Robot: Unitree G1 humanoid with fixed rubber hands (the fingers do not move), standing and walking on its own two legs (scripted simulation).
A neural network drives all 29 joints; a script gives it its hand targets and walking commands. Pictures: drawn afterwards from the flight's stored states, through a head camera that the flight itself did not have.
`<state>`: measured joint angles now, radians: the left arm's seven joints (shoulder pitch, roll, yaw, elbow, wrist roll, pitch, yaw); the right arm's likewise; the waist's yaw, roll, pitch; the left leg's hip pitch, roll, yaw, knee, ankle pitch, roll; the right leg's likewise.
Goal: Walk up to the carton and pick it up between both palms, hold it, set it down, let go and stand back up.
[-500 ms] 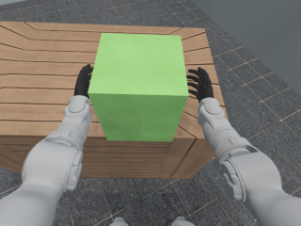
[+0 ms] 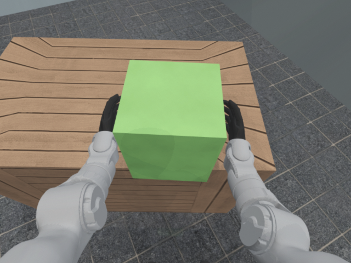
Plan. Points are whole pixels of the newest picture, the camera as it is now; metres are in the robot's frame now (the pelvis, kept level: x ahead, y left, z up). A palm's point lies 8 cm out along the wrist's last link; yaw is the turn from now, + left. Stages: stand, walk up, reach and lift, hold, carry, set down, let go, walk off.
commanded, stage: reach and lift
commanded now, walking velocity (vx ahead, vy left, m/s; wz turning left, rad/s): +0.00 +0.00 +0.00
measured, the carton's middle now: (171, 126) +0.44 +0.01 +0.00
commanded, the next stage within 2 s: none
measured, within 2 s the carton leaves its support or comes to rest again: neither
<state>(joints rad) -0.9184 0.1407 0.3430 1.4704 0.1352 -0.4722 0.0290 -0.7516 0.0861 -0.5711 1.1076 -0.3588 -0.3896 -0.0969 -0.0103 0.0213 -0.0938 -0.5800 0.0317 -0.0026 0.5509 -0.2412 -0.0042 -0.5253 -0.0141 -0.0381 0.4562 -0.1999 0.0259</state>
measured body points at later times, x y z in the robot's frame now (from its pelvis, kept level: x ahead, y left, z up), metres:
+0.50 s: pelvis +0.01 -0.01 +0.01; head +0.10 +0.01 +0.45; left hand +0.43 +0.17 +0.02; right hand +0.41 -0.14 +0.02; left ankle +0.00 +0.11 -0.73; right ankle +0.00 -0.14 -0.73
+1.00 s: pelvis +0.02 -0.01 +0.01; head +0.11 +0.01 +0.45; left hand +0.43 +0.16 +0.02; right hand +0.41 -0.14 +0.02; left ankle +0.00 +0.11 -0.73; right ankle +0.00 -0.14 -0.73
